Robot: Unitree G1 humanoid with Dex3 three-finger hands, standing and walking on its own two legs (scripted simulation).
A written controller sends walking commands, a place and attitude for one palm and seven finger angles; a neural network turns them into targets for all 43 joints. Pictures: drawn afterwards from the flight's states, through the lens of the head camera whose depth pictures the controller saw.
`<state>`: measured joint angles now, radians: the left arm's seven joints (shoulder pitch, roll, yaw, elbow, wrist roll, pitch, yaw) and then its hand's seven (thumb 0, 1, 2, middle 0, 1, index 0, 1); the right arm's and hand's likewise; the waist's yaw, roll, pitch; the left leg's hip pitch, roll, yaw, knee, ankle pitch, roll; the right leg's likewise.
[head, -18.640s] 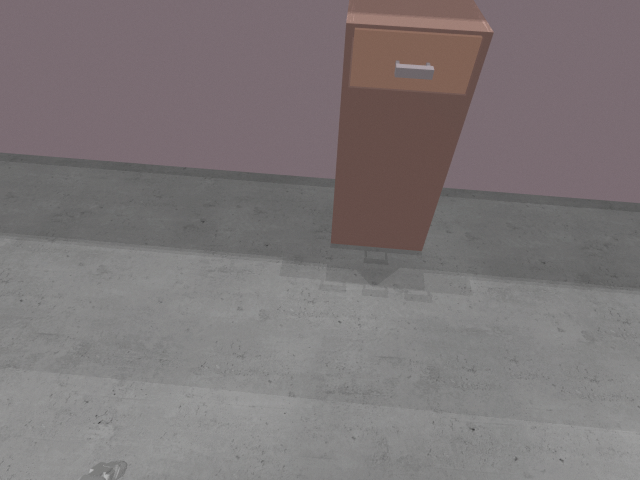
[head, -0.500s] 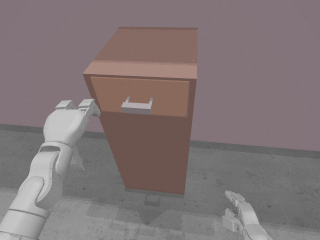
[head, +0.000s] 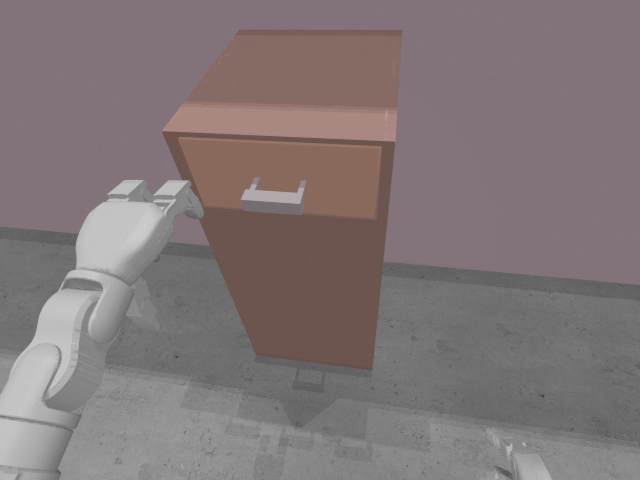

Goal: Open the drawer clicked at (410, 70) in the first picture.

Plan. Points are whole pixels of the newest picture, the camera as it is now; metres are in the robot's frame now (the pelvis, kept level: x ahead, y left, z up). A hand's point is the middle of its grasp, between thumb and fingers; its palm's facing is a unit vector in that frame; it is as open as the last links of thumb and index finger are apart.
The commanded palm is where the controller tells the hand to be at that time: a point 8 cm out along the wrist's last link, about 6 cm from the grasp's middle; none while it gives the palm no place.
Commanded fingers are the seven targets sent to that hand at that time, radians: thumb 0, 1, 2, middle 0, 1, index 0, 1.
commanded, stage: move the hooked fingers above the handle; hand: left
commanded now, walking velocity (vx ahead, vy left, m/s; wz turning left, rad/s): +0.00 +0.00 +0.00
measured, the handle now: (276, 193) +0.56 +0.17 +0.02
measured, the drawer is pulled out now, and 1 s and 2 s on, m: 0.00 0.00 0.00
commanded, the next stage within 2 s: none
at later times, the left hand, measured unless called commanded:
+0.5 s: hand (187, 241) +0.35 +0.22 +0.12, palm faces +0.03 -0.04 -1.00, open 13.8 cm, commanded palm +0.34 +0.22 +0.17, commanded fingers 0.00 -0.50 0.30 -0.30 -1.20 -0.30 -1.20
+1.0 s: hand (218, 216) +0.42 +0.21 +0.09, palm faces -0.01 -0.06 -1.00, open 13.8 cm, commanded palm +0.41 +0.21 +0.16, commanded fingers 0.00 -0.50 0.30 -0.30 -1.20 -0.30 -1.20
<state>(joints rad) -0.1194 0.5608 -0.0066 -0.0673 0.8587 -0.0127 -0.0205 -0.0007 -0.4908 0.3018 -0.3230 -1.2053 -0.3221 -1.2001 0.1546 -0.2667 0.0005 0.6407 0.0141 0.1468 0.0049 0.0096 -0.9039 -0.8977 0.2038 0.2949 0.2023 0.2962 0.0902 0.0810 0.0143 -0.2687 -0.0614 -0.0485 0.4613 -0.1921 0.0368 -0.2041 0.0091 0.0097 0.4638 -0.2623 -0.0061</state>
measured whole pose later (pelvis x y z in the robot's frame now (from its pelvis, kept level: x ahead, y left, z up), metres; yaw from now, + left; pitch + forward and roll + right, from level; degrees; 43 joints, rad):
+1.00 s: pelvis +0.04 -0.01 -0.01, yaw +0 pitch +7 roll +0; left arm -0.43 0.50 -0.12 0.35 0.92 0.06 0.00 0.00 -0.49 0.30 -0.32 -1.20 -0.32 -1.20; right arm 0.21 -0.26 -0.03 0.63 0.04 0.20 -0.02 0.01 -0.90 -0.90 0.20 0.29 0.20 0.30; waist 0.03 0.06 -0.07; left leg -0.41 -0.06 -0.04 0.58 -0.29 0.03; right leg -0.35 0.02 0.01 0.58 -0.36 -0.02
